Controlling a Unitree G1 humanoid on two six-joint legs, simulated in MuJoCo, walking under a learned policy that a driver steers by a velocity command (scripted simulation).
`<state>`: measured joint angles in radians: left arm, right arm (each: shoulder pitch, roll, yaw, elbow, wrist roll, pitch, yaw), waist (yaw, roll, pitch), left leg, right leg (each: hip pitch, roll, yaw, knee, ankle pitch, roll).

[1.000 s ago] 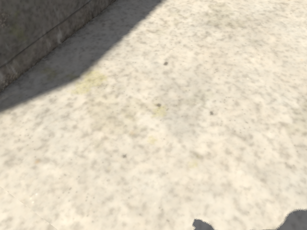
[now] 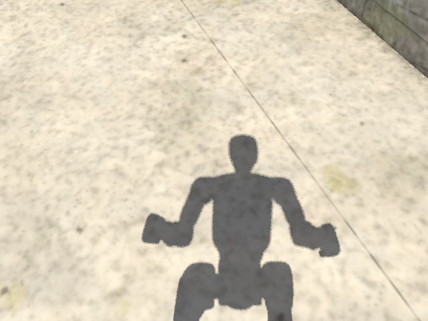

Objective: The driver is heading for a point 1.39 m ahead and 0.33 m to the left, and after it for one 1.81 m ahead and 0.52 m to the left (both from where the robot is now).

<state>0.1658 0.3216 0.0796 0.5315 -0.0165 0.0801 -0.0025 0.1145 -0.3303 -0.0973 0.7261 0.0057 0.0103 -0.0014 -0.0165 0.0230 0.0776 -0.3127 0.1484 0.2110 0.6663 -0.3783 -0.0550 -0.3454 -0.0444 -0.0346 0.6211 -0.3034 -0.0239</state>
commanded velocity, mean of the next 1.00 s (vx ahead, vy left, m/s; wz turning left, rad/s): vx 0.28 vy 0.00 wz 0.30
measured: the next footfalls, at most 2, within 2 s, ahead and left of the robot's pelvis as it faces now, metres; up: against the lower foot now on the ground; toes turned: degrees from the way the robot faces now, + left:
left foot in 0.38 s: +0.08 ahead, +0.13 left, +0.00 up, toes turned -4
left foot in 1.14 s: +0.36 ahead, +0.19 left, +0.00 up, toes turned +34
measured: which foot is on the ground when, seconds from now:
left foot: up 0.00-0.36, down 0.38-0.64, up 0.66-1.00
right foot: down 0.00-1.00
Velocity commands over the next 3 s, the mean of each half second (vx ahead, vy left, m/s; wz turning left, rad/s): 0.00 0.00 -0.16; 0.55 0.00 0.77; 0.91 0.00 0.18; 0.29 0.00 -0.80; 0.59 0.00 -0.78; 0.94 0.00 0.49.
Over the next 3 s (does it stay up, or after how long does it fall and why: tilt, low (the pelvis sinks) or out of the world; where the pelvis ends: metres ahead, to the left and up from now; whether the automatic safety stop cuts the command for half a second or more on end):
stays up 1.27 0.22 -0.01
